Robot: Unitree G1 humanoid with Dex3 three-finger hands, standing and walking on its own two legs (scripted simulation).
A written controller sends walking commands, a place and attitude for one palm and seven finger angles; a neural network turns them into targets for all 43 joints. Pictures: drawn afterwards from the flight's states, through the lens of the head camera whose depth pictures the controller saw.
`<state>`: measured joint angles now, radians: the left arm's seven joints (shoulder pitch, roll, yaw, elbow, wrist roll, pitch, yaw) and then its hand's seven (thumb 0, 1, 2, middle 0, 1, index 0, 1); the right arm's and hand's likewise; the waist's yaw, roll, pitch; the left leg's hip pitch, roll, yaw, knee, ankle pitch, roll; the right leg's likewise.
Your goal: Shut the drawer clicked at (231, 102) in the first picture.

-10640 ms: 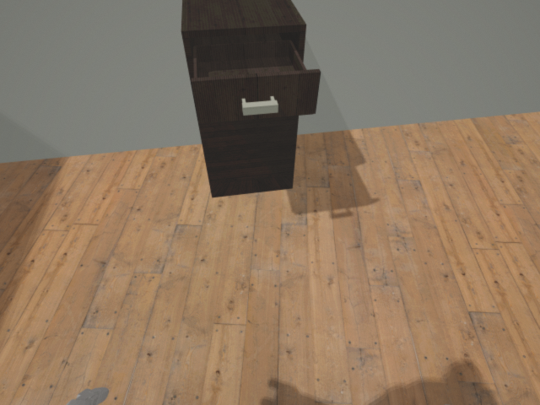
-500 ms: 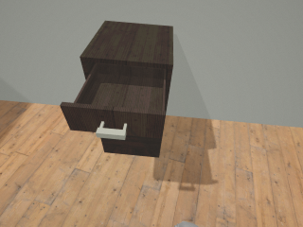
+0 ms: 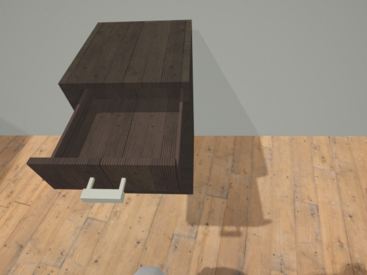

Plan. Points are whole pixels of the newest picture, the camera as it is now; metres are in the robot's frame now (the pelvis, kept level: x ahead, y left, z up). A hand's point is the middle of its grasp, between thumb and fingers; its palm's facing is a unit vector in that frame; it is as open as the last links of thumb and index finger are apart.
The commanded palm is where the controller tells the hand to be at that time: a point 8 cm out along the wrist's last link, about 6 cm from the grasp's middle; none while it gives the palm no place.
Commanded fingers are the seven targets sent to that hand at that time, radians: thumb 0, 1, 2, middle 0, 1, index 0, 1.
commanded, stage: come to a stop and stand still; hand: left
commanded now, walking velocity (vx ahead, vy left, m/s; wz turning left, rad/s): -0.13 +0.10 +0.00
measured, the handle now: (105, 188) +0.33 +0.23 -0.05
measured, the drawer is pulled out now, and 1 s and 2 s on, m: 0.29 0.29 0.29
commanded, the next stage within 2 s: look again from close up in 1.68 s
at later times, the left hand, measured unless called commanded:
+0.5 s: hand out of the picture -0.01 +0.28 -0.17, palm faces +0.05 -0.96 -0.29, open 7.3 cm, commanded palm none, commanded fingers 0.00 0.90 0.90 -0.20 -0.30 -0.20 -0.30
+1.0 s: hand out of the picture +0.02 +0.27 -0.16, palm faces +0.00 -0.97 -0.23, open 7.3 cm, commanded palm none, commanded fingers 0.00 0.90 0.90 -0.20 -0.30 -0.20 -0.30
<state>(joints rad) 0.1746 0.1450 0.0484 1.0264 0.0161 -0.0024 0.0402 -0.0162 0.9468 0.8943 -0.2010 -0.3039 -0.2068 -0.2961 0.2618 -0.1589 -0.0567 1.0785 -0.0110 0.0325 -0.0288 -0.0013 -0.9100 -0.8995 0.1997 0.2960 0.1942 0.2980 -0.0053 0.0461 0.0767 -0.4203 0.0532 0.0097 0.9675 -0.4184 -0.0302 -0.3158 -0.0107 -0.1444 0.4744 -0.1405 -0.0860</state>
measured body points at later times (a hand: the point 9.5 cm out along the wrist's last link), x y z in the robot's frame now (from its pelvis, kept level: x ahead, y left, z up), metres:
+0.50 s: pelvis -0.03 +0.08 -0.01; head -0.05 +0.06 +0.44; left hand -0.02 +0.33 -0.14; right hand +0.03 -0.14 -0.16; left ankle -0.05 +0.16 -0.74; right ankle +0.01 -0.03 -0.74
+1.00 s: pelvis -0.01 +0.09 +0.01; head +0.00 +0.08 +0.45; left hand +0.02 +0.32 -0.14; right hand -0.04 -0.12 -0.16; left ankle -0.05 +0.16 -0.74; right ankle +0.01 -0.03 -0.74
